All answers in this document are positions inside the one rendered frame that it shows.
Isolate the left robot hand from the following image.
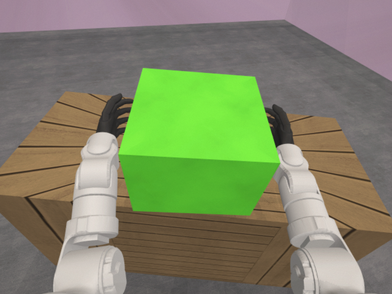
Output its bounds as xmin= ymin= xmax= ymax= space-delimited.
xmin=96 ymin=93 xmax=134 ymax=138

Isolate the right robot hand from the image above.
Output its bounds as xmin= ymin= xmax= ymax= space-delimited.
xmin=264 ymin=104 xmax=294 ymax=148

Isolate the robot left upper arm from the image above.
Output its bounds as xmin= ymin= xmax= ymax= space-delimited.
xmin=43 ymin=245 xmax=127 ymax=294

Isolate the robot right upper arm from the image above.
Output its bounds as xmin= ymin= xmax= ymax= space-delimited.
xmin=290 ymin=247 xmax=376 ymax=294

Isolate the pedestal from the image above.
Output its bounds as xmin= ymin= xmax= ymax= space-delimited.
xmin=0 ymin=91 xmax=392 ymax=288

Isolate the carton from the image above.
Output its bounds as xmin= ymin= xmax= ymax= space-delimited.
xmin=118 ymin=68 xmax=281 ymax=216

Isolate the right robot forearm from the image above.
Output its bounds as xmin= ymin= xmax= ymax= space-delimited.
xmin=273 ymin=144 xmax=364 ymax=288

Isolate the left robot forearm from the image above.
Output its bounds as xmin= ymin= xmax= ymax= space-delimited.
xmin=53 ymin=132 xmax=119 ymax=292

